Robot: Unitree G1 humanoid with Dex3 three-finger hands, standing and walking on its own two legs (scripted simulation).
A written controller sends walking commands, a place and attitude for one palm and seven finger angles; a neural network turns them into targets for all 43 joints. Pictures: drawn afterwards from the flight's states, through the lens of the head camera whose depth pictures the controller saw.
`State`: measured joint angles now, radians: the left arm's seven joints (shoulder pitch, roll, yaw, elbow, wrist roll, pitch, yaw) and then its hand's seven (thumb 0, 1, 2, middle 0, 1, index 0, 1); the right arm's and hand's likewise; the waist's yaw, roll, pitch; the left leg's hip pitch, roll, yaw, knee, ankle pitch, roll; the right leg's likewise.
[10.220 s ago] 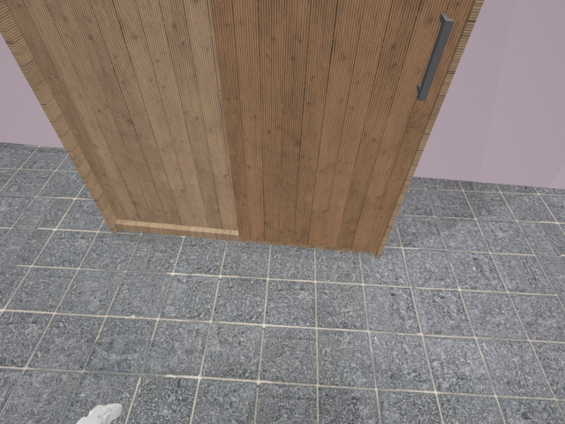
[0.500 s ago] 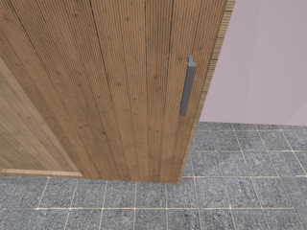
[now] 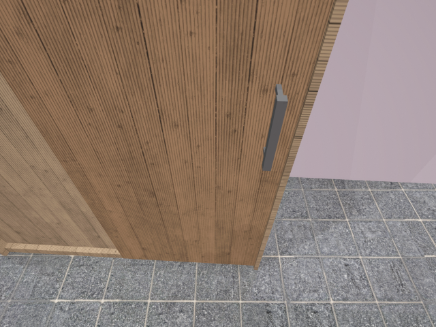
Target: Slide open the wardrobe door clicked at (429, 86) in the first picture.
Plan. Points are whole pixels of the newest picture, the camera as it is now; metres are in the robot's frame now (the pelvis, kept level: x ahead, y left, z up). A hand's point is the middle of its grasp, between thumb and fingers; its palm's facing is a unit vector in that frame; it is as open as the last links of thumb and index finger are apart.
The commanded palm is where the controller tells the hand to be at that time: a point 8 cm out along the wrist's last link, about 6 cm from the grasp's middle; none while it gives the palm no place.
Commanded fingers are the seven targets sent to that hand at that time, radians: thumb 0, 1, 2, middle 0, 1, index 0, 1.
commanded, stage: look again from close up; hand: right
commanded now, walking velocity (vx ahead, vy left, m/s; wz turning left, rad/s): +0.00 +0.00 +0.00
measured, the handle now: (272, 130) +0.48 -0.08 +0.11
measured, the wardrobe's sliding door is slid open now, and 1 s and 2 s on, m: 0.00 0.00 0.00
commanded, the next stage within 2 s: raise the hand with hooked fingers in 0.86 s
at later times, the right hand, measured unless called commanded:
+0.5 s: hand out of the picture +0.03 -0.21 -0.17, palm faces -0.01 +0.96 -0.27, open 7.4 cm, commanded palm none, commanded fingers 0.00 -0.90 -0.90 0.20 0.30 0.20 0.30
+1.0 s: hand out of the picture +0.05 -0.20 -0.16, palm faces +0.09 +0.96 -0.26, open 7.4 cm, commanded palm +0.09 -0.25 -0.07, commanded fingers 0.00 -0.83 -0.87 0.20 0.34 0.20 0.34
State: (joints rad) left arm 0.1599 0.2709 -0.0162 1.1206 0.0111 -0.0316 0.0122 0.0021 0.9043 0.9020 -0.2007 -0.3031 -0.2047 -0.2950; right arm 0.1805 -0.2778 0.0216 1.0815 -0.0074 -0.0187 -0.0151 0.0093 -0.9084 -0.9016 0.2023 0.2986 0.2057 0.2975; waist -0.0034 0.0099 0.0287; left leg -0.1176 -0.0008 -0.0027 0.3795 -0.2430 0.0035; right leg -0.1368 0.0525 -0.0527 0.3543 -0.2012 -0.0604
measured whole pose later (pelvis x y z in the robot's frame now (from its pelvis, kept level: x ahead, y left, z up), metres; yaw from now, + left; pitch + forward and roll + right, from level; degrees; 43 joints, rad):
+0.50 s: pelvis -0.01 +0.01 +0.00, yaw +0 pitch -1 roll +0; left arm 0.17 0.27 -0.02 1.14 0.01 -0.03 0.01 0.00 0.90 0.90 -0.20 -0.30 -0.21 -0.30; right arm 0.20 -0.27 0.02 1.10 -0.01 -0.02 -0.01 0.01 -0.91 -0.90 0.20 0.30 0.21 0.30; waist -0.01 0.01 0.02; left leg -0.11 -0.01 0.01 0.35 -0.22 0.02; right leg -0.13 0.04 -0.04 0.33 -0.18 -0.04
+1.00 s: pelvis -0.01 +0.02 +0.00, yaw -1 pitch -1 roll +0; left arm 0.18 0.26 0.00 1.09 0.01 -0.03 0.03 0.00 0.90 0.90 -0.20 -0.30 -0.21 -0.30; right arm 0.25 -0.25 -0.04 0.96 0.02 0.01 -0.01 0.01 -0.91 -0.90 0.20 0.30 0.21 0.30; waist -0.01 0.00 0.04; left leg -0.12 -0.04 0.02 0.36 -0.22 0.03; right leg -0.16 0.02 -0.03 0.39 -0.20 -0.03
